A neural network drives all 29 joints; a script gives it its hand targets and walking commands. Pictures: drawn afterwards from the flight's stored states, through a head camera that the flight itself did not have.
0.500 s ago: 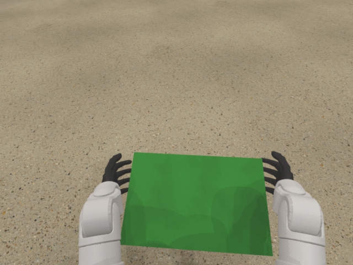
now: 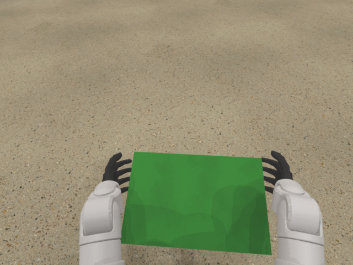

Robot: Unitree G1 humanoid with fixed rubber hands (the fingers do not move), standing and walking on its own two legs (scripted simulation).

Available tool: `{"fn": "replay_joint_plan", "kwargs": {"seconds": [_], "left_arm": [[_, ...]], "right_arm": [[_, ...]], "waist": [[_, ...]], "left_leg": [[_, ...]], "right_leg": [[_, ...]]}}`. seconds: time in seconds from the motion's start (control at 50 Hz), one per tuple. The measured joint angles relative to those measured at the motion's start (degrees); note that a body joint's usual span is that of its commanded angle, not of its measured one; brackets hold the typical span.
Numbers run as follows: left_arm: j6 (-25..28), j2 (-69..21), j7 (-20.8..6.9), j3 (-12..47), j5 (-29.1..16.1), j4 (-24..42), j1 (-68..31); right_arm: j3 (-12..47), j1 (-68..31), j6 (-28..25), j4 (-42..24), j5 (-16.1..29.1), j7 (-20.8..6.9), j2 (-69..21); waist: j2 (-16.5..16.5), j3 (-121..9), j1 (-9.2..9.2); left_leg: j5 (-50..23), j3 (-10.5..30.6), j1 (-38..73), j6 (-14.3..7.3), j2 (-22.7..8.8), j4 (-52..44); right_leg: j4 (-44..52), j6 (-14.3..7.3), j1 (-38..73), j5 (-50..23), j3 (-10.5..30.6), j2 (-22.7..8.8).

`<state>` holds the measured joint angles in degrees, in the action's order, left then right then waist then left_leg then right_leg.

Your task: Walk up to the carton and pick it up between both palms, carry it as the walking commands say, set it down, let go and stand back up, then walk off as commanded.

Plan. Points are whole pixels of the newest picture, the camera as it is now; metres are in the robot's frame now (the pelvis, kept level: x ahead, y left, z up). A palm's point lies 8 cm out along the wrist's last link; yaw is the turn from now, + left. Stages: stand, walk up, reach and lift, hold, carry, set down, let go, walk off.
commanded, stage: carry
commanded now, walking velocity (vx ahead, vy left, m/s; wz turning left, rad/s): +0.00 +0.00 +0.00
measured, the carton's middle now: (193, 203) +0.28 +0.00 -0.02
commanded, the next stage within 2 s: hold in 0.50 s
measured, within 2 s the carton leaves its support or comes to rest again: neither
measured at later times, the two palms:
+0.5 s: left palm (111, 187) +0.26 +0.18 +0.07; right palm (281, 186) +0.27 -0.18 +0.07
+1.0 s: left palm (115, 183) +0.28 +0.17 +0.07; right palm (283, 184) +0.28 -0.19 +0.06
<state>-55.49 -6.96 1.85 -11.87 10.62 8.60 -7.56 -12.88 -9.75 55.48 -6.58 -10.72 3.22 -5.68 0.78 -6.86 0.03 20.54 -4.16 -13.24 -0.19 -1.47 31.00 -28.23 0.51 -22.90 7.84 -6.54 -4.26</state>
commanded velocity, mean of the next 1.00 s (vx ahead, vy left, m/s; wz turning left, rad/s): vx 0.00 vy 0.00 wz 0.00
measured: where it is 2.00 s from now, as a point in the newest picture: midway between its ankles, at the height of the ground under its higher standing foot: outside the picture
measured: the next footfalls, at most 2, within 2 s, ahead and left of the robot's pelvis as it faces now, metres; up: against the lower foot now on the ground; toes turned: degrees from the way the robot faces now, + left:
none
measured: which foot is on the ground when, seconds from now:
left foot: down 0.00-1.00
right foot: down 0.00-1.00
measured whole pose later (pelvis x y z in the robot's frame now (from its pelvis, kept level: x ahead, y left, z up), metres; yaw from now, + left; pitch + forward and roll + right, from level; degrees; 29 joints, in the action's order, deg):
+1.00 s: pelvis -0.01 -0.02 +0.02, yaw +3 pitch -4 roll +0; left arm -35.6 -5.3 -5.3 -18.8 16.1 -15.8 -16.0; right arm -17.2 -13.8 39.6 8.2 -17.7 -1.4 -6.9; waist 3.0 0.5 -1.1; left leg 13.3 -1.1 -0.7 0.1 -1.6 18.2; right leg -14.0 -0.7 -8.4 1.3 -6.4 -1.8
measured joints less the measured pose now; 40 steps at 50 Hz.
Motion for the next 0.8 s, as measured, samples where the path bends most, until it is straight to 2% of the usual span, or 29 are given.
{"fn": "replay_joint_plan", "kwargs": {"seconds": [0.5,0.54,0.58,0.68,0.8], "left_arm": [[1.7,-0.1,-0.3,-0.4,0.3,-1.3,-0.3],[6.4,-0.8,-2.5,-2.3,3.4,-8.0,-2.2],[11.4,-0.9,-2.9,-3.1,4.9,-14.3,-3.5],[17.5,-0.6,-2.4,-2.5,3.2,-14.4,-1.4],[19.4,0.2,-4.7,-4.9,3.6,-18.2,-3.6]], "right_arm": [[-0.2,0.0,-1.6,0.9,-0.3,-0.1,-0.3],[-1.7,-1.5,-5.9,6.9,-3.4,-2.3,-0.5],[-2.1,-2.0,-10.4,11.8,-5.6,-2.9,0.0],[-0.9,-0.3,-15.7,11.4,-4.5,-2.3,0.3],[-2.4,-1.7,-16.3,12.4,-5.7,-3.3,-1.0]], "waist": [[0.0,0.2,-0.07],[0.5,3.2,0.09],[0.9,6.1,-0.2],[1.9,8.1,0.1],[2.6,7.4,-0.42]], "left_leg": [[-0.3,0.1,-0.2,-0.1,0.2,0.0],[-0.9,0.2,2.9,-0.3,-0.1,-1.5],[-2.1,0.9,5.5,-0.4,0.2,-3.6],[-4.6,1.2,8.2,-0.1,0.4,-8.1],[-6.3,2.2,11.2,0.1,0.3,-11.4]], "right_leg": [[0.3,0.0,-0.1,-0.4,-0.1,-0.2],[2.4,-0.4,3.4,-1.1,0.8,0.9],[4.6,-0.5,6.3,-2.3,2.1,1.6],[9.3,-0.2,9.3,-4.5,2.0,1.7],[12.6,-0.6,12.8,-5.8,1.0,2.0]]}}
